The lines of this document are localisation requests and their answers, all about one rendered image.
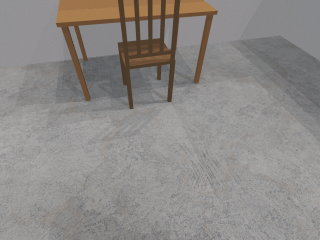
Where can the chair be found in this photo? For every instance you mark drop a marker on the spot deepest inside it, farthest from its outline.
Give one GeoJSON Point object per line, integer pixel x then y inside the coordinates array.
{"type": "Point", "coordinates": [149, 52]}

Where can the table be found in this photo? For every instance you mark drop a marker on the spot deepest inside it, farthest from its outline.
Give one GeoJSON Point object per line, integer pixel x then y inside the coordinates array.
{"type": "Point", "coordinates": [91, 12]}

